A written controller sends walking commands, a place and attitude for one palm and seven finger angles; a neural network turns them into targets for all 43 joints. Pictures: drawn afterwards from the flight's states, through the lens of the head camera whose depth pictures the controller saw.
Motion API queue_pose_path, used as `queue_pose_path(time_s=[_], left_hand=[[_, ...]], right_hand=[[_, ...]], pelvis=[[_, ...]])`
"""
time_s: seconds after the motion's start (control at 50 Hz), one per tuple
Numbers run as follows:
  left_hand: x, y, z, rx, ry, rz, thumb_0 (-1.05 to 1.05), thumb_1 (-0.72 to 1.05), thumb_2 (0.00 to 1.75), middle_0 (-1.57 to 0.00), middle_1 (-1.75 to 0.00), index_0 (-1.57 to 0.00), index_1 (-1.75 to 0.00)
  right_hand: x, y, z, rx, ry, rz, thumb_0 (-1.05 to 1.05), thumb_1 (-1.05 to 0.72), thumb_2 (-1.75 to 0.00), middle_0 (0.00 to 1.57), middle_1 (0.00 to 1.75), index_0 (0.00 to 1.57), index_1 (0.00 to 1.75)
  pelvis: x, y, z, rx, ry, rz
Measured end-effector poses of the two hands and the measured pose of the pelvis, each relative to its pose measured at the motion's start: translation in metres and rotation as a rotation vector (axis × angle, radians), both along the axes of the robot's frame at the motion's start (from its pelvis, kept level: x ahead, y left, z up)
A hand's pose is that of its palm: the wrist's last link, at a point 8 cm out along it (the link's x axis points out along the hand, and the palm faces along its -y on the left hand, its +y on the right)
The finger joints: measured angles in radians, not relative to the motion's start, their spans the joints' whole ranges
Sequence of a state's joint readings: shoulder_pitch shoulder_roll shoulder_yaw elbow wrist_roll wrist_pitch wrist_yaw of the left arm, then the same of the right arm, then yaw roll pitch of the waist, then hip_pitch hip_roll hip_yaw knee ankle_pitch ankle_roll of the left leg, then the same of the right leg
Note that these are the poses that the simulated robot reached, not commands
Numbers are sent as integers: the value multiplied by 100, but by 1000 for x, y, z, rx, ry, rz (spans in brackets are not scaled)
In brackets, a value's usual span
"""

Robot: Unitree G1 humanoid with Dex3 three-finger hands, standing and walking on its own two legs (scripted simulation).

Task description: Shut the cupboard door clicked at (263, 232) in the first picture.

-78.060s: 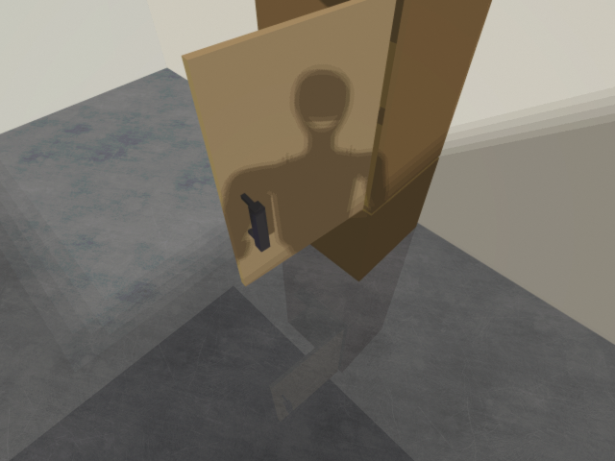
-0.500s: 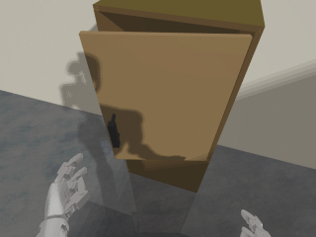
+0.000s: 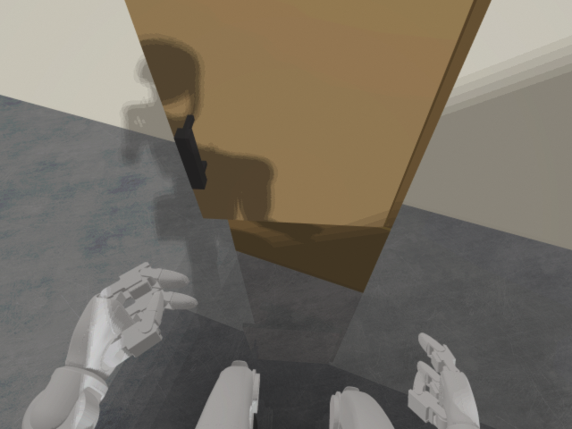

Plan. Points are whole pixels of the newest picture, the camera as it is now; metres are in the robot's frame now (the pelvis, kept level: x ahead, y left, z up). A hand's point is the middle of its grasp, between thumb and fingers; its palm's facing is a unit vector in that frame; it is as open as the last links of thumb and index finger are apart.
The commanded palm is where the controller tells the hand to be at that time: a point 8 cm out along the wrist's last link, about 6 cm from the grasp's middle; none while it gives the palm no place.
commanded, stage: raise the hand and make a fist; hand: left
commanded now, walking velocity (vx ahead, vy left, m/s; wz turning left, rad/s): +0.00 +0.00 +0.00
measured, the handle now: (194, 152) +0.55 +0.21 +0.03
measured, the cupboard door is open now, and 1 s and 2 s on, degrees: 17 17 17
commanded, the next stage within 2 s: bring the fist close to the handle in 1.20 s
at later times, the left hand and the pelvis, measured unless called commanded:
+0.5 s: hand (102, 326) +0.22 +0.24 +0.07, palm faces +0.05 -1.00 -0.03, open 3.1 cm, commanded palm +0.20 +0.28 +0.06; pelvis +0.01 +0.04 +0.01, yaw -1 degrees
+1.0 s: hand (128, 326) +0.23 +0.22 +0.04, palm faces -0.03 -1.00 -0.02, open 3.1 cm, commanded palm +0.22 +0.27 +0.06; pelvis +0.01 +0.03 +0.01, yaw -1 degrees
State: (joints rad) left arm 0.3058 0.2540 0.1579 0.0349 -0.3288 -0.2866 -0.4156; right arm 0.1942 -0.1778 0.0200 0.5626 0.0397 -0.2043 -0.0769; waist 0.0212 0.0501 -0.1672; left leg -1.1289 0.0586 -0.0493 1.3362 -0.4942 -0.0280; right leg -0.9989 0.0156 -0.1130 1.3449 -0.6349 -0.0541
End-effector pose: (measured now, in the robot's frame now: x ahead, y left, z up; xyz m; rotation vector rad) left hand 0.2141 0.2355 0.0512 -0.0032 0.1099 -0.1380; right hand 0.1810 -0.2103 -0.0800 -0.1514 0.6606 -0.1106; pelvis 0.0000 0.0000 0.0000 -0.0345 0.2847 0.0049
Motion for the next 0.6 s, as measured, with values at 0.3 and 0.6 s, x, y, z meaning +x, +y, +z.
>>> queue_pose_path(time_s=[0.3,0.6], left_hand=[[-17,34,-5,24,-83,109,1,91,90,-96,-113,-96,-112],[-15,54,11,37,-67,171,1,90,90,-123,-142,-123,-141]], right_hand=[[-23,-15,12,-156,82,-20,1,-90,-90,20,30,20,30],[33,51,41,-71,-59,109,1,-90,-90,20,30,20,30]], pelvis=[[4,31,3,-26,37,-6],[9,46,13,-48,18,9]])
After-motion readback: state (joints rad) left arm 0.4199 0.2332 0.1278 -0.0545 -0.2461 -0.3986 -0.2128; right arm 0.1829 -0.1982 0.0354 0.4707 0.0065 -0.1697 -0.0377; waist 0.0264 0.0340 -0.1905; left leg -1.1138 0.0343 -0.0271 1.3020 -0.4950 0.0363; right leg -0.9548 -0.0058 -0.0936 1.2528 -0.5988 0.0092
